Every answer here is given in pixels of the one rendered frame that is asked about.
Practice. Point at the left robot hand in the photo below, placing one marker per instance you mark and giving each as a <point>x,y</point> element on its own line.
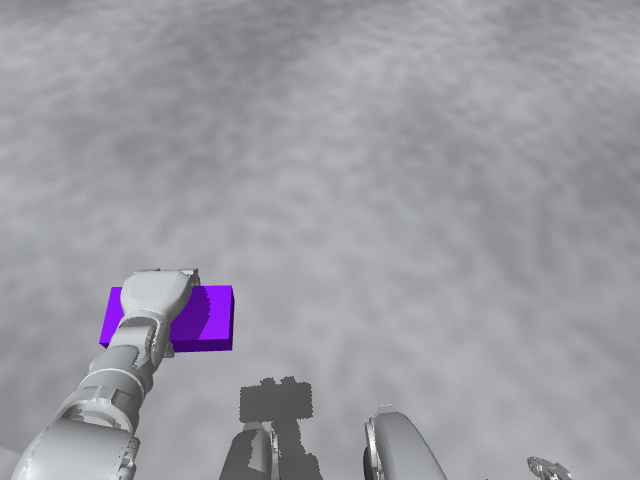
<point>163,292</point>

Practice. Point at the left robot arm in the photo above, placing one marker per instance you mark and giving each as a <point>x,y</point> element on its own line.
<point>91,436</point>

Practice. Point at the right robot hand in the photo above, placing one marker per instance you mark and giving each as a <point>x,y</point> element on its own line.
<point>546,470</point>

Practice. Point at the carton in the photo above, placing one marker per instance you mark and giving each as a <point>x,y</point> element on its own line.
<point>205,323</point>

